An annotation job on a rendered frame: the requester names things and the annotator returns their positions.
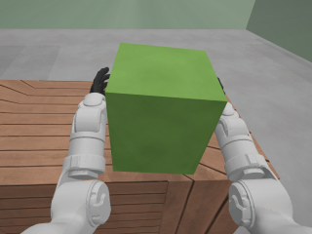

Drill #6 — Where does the robot left upper arm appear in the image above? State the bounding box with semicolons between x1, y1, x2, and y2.
20;179;111;234

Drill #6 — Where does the robot right upper arm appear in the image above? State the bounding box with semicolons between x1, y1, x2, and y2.
228;178;312;234

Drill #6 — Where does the left robot forearm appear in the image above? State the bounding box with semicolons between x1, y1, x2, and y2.
51;93;108;218

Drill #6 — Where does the carton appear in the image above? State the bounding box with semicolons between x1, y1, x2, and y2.
104;42;228;175

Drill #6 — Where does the pedestal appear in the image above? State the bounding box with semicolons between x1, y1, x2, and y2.
0;79;280;234

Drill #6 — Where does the right robot forearm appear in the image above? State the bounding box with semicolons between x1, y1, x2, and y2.
214;102;293;216

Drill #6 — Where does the left robot hand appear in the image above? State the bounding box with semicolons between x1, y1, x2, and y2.
89;67;110;96

